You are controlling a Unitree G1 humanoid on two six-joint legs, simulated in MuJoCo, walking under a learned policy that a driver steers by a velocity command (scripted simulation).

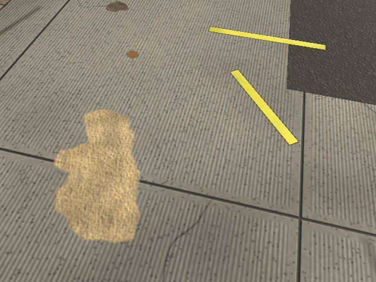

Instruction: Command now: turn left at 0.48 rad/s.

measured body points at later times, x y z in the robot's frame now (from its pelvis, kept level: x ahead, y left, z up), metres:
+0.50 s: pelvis +0.00 -0.01 +0.01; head +0.03 -0.01 +0.46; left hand +0.06 +0.29 -0.10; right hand +0.16 -0.26 -0.11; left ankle -0.01 +0.08 -0.73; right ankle +0.03 -0.12 -0.72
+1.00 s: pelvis +0.04 +0.00 +0.02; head +0.06 +0.01 +0.46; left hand +0.12 +0.29 -0.12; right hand +0.12 -0.28 -0.10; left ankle -0.03 +0.08 -0.73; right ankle +0.06 -0.12 -0.67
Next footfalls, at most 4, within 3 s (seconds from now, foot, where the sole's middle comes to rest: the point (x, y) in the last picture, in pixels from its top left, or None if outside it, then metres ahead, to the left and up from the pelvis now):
0.52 right None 0.07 -0.11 -0.77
0.86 left None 0.01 0.09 -0.77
1.24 right None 0.21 -0.10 -0.77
1.68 left None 0.22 0.09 -0.77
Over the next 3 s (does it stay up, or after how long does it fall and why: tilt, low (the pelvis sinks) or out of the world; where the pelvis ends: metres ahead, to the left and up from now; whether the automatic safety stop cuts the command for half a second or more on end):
stays up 0.38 0.01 0.02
